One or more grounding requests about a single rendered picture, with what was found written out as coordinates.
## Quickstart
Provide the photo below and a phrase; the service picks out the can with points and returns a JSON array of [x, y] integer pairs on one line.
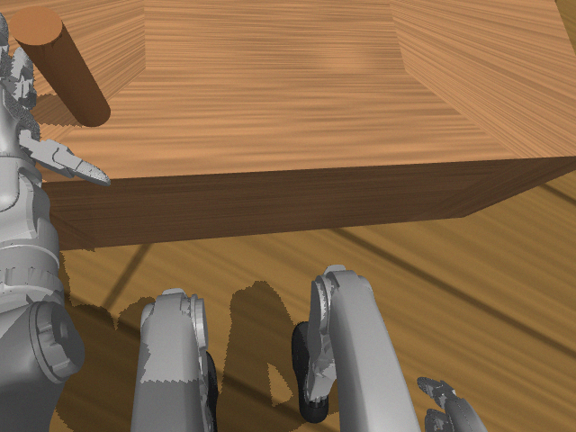
[[45, 39]]

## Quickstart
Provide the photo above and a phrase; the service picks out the left robot arm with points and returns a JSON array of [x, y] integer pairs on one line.
[[39, 345]]

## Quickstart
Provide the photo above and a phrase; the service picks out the left robot hand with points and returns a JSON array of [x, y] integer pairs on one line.
[[19, 132]]

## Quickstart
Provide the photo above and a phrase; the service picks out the right robot foot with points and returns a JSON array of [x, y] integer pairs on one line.
[[310, 411]]

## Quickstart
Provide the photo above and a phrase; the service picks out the right robot hand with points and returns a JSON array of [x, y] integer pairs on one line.
[[459, 414]]

